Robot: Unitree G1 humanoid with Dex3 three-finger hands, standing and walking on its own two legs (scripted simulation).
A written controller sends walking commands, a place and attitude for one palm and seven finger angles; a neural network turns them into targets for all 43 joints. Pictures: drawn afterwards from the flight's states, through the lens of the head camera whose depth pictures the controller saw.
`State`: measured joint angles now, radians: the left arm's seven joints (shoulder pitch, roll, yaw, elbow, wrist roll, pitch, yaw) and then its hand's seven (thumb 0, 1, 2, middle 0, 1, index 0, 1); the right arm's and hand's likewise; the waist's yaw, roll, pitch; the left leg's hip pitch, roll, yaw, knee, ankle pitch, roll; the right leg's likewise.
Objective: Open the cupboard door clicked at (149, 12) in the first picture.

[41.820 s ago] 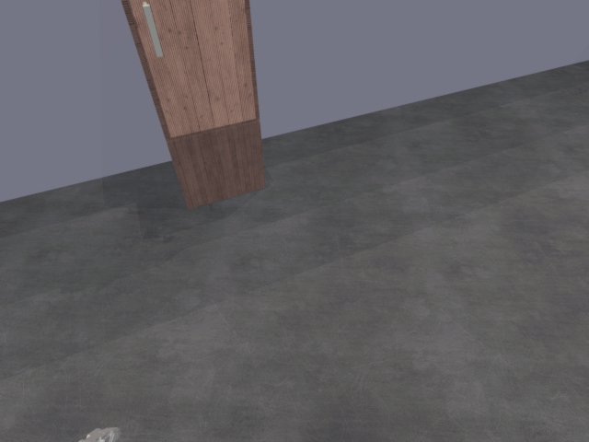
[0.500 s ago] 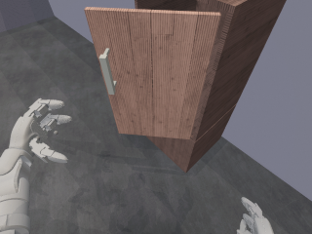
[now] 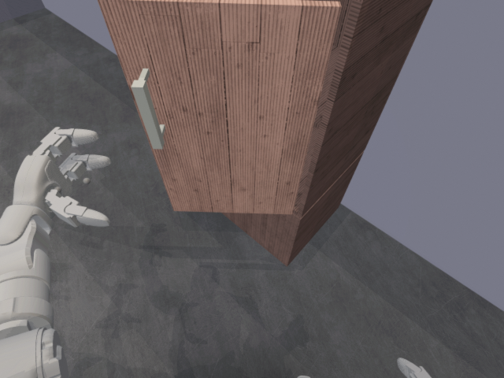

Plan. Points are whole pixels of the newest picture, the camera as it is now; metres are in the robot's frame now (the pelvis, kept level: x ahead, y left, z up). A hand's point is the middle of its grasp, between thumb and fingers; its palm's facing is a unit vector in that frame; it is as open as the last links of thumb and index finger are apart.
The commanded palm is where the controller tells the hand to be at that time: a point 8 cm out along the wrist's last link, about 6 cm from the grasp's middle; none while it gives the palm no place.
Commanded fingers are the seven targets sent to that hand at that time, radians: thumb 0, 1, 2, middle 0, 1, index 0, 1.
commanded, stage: move the hooked fingers beside the handle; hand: left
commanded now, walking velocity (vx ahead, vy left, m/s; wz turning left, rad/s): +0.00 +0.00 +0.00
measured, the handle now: (152, 110) +0.57 +0.20 +0.08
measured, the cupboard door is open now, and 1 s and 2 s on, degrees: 41 41 41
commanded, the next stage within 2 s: slide the fingers in behind the handle in 1.72 s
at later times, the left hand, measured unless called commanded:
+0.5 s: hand (98, 145) +0.46 +0.26 +0.10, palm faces -0.03 -1.00 +0.00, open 14.0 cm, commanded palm +0.44 +0.31 +0.09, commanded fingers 0.00 -0.50 0.30 -0.30 -1.20 -0.30 -1.20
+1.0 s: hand (113, 117) +0.53 +0.26 +0.10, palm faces -0.03 -1.00 +0.00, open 14.0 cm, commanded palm +0.50 +0.31 +0.09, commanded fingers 0.00 -0.50 0.30 -0.30 -1.20 -0.30 -1.20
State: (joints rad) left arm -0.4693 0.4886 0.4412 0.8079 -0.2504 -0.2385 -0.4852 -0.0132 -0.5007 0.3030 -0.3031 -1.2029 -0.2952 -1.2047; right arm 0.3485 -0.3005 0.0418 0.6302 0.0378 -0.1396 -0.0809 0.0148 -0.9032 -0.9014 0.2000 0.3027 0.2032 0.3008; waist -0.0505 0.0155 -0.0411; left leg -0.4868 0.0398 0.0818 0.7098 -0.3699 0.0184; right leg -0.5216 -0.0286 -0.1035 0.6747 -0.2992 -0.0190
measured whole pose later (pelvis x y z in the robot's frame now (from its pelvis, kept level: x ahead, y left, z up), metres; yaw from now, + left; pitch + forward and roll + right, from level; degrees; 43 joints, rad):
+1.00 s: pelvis +0.01 +0.02 -0.02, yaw -2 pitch +19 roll -3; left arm -0.99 0.75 0.50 1.27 -0.10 -0.29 -0.47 -0.01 -0.50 0.30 -0.30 -1.20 -0.29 -1.20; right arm 0.45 -0.30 0.06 0.62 -0.01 0.06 -0.04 0.01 -0.90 -0.90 0.20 0.30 0.20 0.30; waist -0.19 0.01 -0.07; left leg -0.76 0.06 0.08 0.84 -0.42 0.04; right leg -0.77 -0.01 -0.10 0.74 -0.31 0.00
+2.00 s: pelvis +0.01 +0.01 -0.02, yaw -2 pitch +19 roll -3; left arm -0.95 0.70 0.48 1.22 -0.12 -0.29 -0.43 -0.01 -0.50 0.30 -0.30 -1.20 -0.29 -1.21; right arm 0.45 -0.30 0.06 0.60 0.00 0.08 -0.03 0.01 -0.90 -0.90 0.20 0.30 0.20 0.30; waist -0.18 0.02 -0.07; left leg -0.76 0.07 0.07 0.86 -0.43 0.03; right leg -0.77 0.00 -0.10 0.76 -0.32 -0.01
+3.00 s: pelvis +0.01 +0.00 -0.02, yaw -1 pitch +18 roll -2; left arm -0.92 0.50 0.38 1.17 -0.11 -0.33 -0.23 -0.01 -0.50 0.30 -0.29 -1.20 -0.29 -1.22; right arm 0.43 -0.28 0.03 0.63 -0.01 0.04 0.00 0.01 -0.91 -0.90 0.20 0.30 0.20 0.30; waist -0.16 0.03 -0.08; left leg -0.72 0.06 0.07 0.84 -0.42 0.01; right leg -0.75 -0.01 -0.10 0.77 -0.33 -0.02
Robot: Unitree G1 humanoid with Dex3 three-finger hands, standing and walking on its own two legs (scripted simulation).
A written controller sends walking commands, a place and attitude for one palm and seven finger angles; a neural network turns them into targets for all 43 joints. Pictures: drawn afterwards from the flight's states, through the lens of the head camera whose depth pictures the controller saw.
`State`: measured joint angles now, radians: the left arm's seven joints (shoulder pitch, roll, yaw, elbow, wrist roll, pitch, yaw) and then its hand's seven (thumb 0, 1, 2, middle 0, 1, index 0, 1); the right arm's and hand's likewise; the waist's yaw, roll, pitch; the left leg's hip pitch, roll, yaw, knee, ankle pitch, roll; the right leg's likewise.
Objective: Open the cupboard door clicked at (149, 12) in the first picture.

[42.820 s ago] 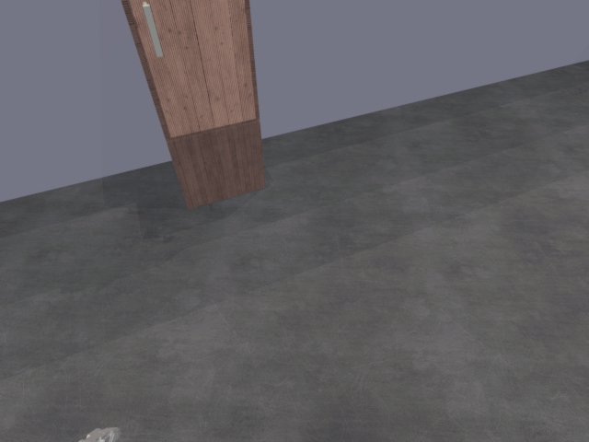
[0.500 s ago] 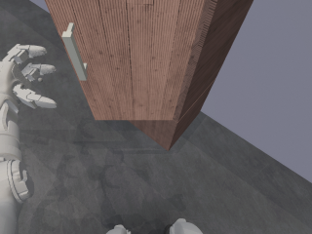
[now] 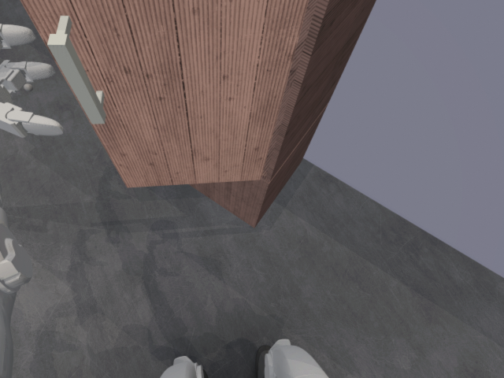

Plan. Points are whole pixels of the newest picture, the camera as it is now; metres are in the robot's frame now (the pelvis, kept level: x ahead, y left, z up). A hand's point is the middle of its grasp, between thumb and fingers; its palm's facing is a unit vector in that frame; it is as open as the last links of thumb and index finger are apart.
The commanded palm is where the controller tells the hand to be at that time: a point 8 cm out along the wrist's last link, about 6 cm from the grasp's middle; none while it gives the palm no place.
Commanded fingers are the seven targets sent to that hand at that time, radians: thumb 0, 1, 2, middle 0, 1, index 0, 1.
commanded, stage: move the hooked fingers beside the handle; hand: left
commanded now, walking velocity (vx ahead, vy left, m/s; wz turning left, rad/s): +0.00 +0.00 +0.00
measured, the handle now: (83, 75) +0.55 +0.20 +0.10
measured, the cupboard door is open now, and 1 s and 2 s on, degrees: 41 41 40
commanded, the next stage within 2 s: slide the fingers in behind the handle in 0.72 s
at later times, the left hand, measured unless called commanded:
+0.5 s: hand (31, 99) +0.50 +0.26 +0.11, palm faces +0.00 -1.00 -0.01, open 14.0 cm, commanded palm +0.48 +0.31 +0.10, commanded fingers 0.00 -0.50 0.30 -0.30 -1.20 -0.30 -1.20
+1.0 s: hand (44, 96) +0.50 +0.24 +0.11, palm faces +0.01 -1.00 -0.01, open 14.0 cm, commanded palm +0.48 +0.28 +0.10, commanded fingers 0.00 -0.50 0.30 -0.30 -1.20 -0.30 -1.20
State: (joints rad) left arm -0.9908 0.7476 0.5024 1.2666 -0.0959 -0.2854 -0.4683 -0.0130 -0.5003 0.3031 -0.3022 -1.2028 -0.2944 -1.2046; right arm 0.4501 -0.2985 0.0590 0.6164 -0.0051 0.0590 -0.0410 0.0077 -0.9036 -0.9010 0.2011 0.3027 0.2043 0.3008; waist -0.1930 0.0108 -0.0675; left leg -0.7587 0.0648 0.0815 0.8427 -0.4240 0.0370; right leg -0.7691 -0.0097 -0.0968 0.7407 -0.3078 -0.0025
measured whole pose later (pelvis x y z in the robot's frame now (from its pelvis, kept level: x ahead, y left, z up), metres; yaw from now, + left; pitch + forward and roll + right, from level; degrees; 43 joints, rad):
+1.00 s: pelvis +0.00 -0.01 +0.00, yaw +0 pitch +19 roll -3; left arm -0.95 0.70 0.48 1.22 -0.12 -0.29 -0.43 -0.01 -0.50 0.30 -0.30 -1.20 -0.29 -1.21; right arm 0.45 -0.30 0.06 0.60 0.00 0.08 -0.03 0.01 -0.90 -0.90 0.20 0.30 0.20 0.30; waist -0.18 0.02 -0.07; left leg -0.76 0.07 0.07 0.86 -0.43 0.03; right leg -0.77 0.00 -0.10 0.76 -0.32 -0.01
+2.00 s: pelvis +0.00 -0.02 +0.00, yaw +1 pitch +18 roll -2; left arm -0.92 0.50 0.38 1.17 -0.11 -0.33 -0.23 -0.01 -0.50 0.30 -0.29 -1.20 -0.29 -1.22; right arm 0.43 -0.28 0.03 0.63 -0.01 0.04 0.00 0.01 -0.91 -0.90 0.20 0.30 0.20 0.30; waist -0.16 0.03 -0.08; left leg -0.72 0.06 0.07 0.84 -0.42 0.01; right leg -0.75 -0.01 -0.10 0.77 -0.33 -0.02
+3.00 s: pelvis +0.00 -0.01 +0.00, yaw +1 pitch +17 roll -2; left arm -0.91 0.48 0.37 1.17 -0.11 -0.35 -0.23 0.00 0.37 0.68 -0.35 -1.30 -0.33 -1.30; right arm 0.42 -0.28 0.03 0.65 -0.01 0.03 0.00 0.01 -0.91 -0.90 0.20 0.30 0.20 0.30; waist -0.15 0.04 -0.08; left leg -0.71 0.06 0.07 0.83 -0.42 0.02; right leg -0.74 -0.01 -0.10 0.77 -0.33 -0.02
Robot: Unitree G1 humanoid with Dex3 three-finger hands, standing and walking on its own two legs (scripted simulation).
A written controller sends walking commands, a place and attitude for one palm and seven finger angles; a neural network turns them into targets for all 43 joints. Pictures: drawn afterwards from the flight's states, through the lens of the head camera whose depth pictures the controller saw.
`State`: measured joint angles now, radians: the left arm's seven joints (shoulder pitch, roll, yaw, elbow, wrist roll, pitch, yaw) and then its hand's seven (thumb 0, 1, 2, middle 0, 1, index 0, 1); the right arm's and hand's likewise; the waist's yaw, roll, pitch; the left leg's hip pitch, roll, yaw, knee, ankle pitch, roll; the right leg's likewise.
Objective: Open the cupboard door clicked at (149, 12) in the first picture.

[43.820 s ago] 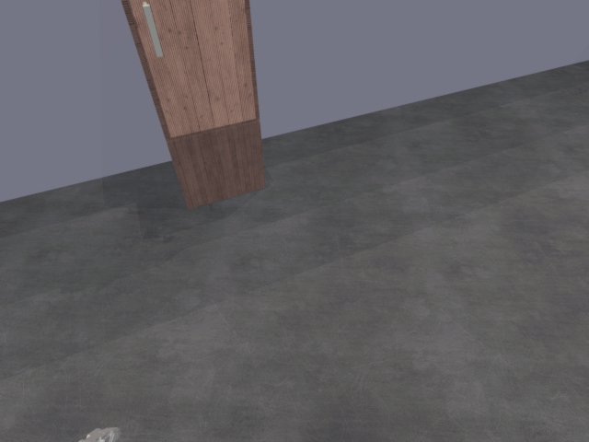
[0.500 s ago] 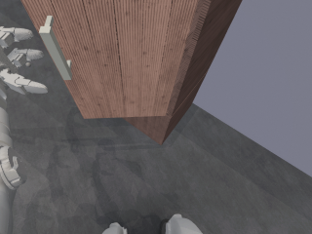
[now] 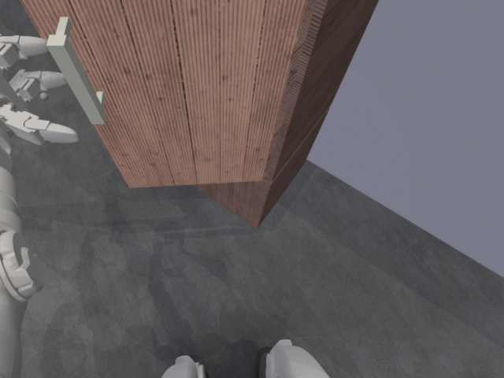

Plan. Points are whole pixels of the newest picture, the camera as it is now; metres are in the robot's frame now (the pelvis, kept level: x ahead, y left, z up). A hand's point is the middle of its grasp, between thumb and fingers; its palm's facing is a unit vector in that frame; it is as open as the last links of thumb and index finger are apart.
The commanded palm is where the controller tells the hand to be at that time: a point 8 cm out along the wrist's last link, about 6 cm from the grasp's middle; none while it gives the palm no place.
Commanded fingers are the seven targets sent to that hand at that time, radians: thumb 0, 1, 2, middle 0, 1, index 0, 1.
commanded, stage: slide the fingers in behind the handle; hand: left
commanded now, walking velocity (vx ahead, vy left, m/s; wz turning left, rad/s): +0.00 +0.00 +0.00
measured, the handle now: (83, 75) +0.55 +0.21 +0.10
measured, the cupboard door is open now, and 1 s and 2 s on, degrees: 41 40 41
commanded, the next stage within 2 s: close the thumb around the handle in 1.42 s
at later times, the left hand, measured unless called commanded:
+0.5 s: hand (72, 97) +0.51 +0.21 +0.11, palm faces +0.00 -1.00 -0.02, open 14.0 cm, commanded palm +0.49 +0.26 +0.10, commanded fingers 0.00 -0.50 0.30 -0.30 -1.20 -0.30 -1.20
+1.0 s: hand (99, 97) +0.51 +0.18 +0.10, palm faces +0.03 -1.00 -0.01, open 14.0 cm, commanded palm +0.48 +0.22 +0.10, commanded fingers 0.00 -0.50 0.30 -0.30 -1.20 -0.30 -1.20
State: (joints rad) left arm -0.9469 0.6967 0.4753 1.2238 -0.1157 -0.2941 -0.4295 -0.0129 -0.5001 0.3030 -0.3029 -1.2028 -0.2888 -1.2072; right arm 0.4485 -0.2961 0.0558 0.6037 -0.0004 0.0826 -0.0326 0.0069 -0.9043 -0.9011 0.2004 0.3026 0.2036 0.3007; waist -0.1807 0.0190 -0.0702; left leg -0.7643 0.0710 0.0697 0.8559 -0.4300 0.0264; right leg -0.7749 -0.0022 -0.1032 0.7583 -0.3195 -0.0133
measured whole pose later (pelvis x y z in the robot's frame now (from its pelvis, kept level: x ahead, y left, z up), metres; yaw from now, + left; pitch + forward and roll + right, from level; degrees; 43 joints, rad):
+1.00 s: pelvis +0.00 -0.01 +0.00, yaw +0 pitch +18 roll -2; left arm -0.92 0.50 0.38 1.17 -0.11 -0.33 -0.23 -0.01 -0.50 0.30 -0.29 -1.20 -0.29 -1.22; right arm 0.43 -0.28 0.03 0.63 -0.01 0.04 0.00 0.01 -0.91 -0.90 0.20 0.30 0.20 0.30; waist -0.16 0.03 -0.08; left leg -0.72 0.06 0.07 0.84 -0.42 0.01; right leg -0.75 -0.01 -0.10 0.77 -0.33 -0.02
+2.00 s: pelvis +0.00 -0.01 +0.00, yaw +1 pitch +17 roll -2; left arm -0.91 0.48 0.37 1.17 -0.11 -0.35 -0.23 0.00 0.37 0.68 -0.35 -1.30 -0.33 -1.30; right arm 0.42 -0.28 0.03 0.65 -0.01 0.03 0.00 0.01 -0.91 -0.90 0.20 0.30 0.20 0.30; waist -0.15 0.04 -0.08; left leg -0.71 0.06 0.07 0.83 -0.42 0.02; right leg -0.74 -0.01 -0.10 0.77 -0.33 -0.02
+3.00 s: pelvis +0.01 -0.01 +0.02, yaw +1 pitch +8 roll +0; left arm -0.20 -0.01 0.09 0.29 -0.07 -0.17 0.34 0.02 0.71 0.77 -0.37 -1.32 -0.36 -1.32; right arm 0.22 -0.21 0.00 0.58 -0.02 0.01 0.03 0.01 -0.91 -0.90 0.20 0.30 0.20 0.30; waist -0.02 0.04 -0.09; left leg -0.44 0.04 0.09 0.68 -0.38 0.01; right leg -0.50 -0.02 -0.07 0.68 -0.32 -0.02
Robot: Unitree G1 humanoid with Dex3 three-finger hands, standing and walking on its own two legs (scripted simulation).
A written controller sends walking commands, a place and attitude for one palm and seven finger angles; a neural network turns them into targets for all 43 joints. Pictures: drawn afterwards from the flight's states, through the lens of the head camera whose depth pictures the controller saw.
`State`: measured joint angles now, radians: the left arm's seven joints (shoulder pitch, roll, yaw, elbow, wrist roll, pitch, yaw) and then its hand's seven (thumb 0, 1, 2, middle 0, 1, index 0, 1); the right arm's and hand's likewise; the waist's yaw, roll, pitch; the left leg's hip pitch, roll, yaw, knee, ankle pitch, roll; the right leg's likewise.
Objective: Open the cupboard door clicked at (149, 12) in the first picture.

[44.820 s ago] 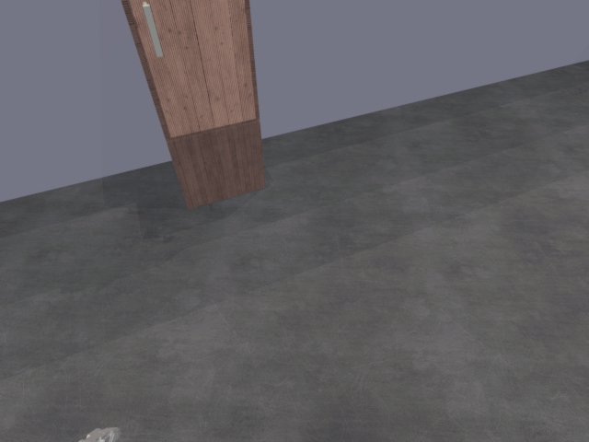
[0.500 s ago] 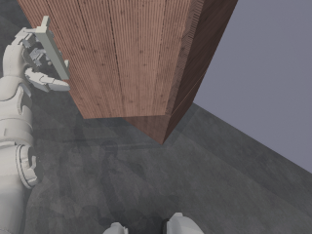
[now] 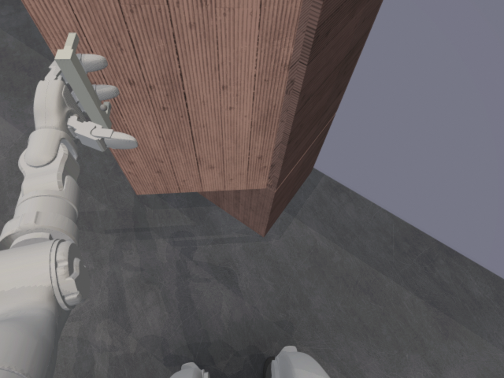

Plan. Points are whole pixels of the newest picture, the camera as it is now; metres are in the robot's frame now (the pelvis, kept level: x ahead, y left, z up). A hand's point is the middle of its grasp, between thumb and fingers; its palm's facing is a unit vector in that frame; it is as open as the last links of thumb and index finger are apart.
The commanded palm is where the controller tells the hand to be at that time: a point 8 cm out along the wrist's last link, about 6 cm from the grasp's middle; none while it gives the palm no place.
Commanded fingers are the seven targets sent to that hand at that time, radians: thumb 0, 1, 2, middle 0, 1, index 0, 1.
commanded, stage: slide the fingers in behind the handle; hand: left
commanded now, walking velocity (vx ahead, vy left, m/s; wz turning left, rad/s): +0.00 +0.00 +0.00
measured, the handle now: (89, 86) +0.56 +0.21 +0.10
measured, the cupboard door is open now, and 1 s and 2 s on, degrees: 40 41 67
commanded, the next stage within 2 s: close the thumb around the handle in 0.42 s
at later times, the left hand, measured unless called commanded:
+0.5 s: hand (103, 110) +0.50 +0.18 +0.10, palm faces +0.02 -1.00 -0.02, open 14.0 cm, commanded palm +0.48 +0.23 +0.10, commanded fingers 0.00 -0.50 0.30 -0.30 -1.20 -0.30 -1.20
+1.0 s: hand (102, 111) +0.50 +0.19 +0.10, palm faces +0.02 -1.00 -0.02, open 8.1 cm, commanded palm +0.48 +0.23 +0.10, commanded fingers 0.00 0.90 0.90 -0.40 -1.35 -0.40 -1.35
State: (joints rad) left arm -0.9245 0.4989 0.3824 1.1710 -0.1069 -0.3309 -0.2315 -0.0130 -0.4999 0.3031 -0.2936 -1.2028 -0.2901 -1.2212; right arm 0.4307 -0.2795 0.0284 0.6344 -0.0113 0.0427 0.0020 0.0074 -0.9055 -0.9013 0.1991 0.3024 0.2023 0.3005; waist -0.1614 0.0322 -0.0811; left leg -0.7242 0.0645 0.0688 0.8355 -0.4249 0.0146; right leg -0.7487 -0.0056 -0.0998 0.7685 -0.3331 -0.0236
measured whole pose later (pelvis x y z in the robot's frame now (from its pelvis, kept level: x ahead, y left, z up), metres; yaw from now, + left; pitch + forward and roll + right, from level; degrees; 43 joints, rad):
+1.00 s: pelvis +0.00 +0.00 +0.00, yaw +0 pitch +17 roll -2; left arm -0.91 0.48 0.37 1.17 -0.11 -0.35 -0.23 0.00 0.37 0.68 -0.35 -1.30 -0.33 -1.30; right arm 0.42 -0.28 0.03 0.65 -0.01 0.03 0.00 0.01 -0.91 -0.90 0.20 0.30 0.20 0.30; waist -0.15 0.04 -0.08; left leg -0.71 0.06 0.07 0.83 -0.42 0.02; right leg -0.74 -0.01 -0.10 0.77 -0.33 -0.02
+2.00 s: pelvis +0.01 -0.01 +0.02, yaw +0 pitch +8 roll +0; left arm -0.20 -0.01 0.09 0.29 -0.07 -0.17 0.34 0.02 0.71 0.77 -0.37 -1.32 -0.36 -1.32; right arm 0.22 -0.21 0.00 0.58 -0.02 0.01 0.03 0.01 -0.91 -0.90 0.20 0.30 0.20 0.30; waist -0.02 0.04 -0.09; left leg -0.44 0.04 0.09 0.68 -0.38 0.01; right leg -0.50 -0.02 -0.07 0.68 -0.32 -0.02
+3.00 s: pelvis -0.01 -0.02 +0.02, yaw +3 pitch +3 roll +0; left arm -0.03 -0.11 -0.21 0.13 0.05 -0.07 0.55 0.00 -0.22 0.42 -0.32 -1.23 -0.35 -1.23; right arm 0.16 -0.18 0.02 0.61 -0.06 0.05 -0.02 0.01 -0.91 -0.90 0.20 0.30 0.20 0.30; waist 0.01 0.04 -0.04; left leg -0.35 0.03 0.03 0.66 -0.35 -0.02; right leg -0.39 -0.02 -0.13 0.66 -0.32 -0.05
